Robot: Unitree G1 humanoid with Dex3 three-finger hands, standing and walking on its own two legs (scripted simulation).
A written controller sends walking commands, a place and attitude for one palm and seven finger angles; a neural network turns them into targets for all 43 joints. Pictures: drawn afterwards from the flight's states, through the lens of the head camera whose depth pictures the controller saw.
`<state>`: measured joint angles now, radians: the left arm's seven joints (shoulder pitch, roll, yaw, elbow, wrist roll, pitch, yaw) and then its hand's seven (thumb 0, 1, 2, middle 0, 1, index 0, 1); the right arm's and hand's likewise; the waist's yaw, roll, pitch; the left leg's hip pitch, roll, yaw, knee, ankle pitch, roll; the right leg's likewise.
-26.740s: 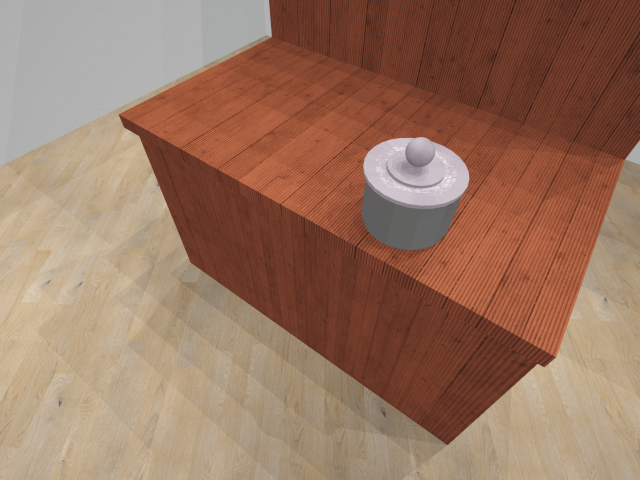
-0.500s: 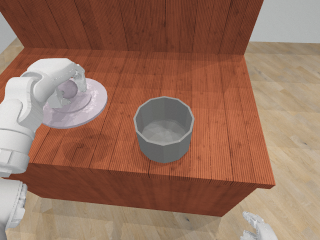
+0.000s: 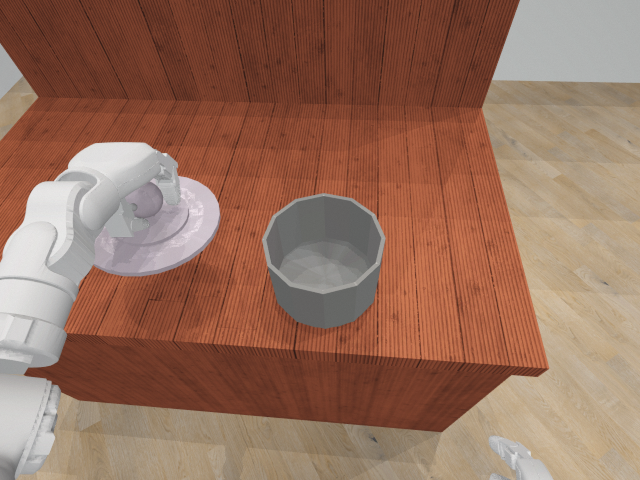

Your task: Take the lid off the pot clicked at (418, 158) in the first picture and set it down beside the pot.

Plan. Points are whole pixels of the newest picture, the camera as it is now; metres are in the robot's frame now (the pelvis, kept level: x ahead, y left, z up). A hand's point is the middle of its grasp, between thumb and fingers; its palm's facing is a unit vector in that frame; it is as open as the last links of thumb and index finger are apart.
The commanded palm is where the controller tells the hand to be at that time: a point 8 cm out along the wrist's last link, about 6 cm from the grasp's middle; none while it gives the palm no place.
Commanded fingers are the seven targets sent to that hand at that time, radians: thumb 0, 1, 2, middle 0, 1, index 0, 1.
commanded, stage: lower the lid onto the table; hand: left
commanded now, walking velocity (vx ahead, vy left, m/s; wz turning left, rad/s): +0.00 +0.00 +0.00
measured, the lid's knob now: (142, 199) +0.44 +0.25 +0.10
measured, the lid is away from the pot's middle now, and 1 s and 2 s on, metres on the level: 0.24 0.24 0.24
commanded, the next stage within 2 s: open the fingers wide in 1.86 s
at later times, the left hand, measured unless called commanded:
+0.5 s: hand (143, 225) +0.41 +0.25 +0.08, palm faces -0.37 -0.03 -0.93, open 7.4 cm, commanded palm +0.40 +0.25 +0.14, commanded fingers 0.00 0.53 1.14 -0.91 -0.93 -0.95 -0.95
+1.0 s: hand (155, 236) +0.41 +0.25 +0.04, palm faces -0.42 -0.02 -0.91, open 7.4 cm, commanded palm +0.41 +0.25 +0.11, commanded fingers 0.00 0.53 1.14 -0.91 -0.93 -0.95 -0.95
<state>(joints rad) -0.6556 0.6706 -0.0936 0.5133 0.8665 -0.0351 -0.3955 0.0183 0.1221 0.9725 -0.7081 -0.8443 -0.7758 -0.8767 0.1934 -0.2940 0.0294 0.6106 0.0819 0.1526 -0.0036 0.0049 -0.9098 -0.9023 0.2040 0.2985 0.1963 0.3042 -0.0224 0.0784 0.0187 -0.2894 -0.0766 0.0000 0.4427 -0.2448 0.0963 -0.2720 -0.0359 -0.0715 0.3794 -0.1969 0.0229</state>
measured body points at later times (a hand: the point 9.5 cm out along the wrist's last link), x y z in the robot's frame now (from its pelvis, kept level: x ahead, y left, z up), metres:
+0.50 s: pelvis +0.00 -0.01 +0.00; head +0.06 -0.03 +0.45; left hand +0.42 +0.25 +0.13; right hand +0.12 -0.27 -0.13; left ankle -0.02 +0.05 -0.74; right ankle -0.01 -0.14 -0.74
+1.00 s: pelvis +0.00 -0.01 +0.00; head +0.07 -0.02 +0.44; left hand +0.43 +0.25 +0.10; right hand +0.09 -0.28 -0.13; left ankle -0.02 +0.05 -0.74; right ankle -0.01 -0.14 -0.74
